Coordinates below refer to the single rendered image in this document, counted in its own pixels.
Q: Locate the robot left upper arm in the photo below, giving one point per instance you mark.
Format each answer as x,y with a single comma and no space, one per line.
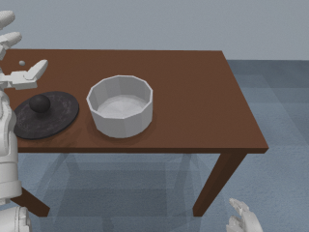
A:
15,219

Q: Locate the knob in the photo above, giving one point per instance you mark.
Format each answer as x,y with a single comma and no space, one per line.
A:
39,103

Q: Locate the table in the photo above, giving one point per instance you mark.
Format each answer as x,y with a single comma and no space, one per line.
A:
198,108

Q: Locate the lid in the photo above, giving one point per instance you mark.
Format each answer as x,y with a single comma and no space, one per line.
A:
31,125

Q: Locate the right robot hand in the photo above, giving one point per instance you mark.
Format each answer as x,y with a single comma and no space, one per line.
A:
248,221

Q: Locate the left robot hand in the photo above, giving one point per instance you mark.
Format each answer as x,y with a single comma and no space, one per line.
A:
19,80

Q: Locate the left robot forearm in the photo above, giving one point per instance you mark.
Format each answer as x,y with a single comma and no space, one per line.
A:
10,186

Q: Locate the pot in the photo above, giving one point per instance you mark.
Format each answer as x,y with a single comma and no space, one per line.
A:
121,105

